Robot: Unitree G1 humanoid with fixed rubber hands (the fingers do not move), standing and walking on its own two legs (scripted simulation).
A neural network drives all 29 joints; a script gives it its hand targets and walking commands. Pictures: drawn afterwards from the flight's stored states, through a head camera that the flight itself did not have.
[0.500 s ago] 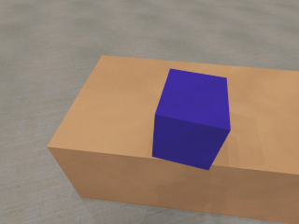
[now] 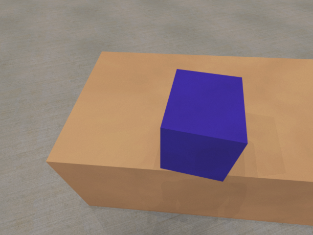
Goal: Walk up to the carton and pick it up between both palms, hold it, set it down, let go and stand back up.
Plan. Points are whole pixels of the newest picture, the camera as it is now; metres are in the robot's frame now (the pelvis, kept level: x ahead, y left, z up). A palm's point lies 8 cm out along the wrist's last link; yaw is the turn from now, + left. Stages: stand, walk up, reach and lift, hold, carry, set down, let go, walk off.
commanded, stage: stand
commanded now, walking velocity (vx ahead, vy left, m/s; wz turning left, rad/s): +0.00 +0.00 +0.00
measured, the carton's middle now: (199, 124) +0.48 -0.13 -0.07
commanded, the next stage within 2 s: none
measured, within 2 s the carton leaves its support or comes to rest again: neither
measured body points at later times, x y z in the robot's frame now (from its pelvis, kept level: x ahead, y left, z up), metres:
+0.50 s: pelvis -0.02 -0.02 +0.00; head +0.00 -0.03 +0.45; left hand -0.02 +0.20 -0.15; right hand +0.01 -0.26 -0.15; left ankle -0.03 +0.09 -0.74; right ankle -0.04 -0.12 -0.74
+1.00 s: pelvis +0.02 -0.02 -0.01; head +0.02 -0.01 +0.44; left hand -0.02 +0.21 -0.17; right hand -0.02 -0.25 -0.15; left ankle -0.02 +0.09 -0.74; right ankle -0.01 -0.12 -0.72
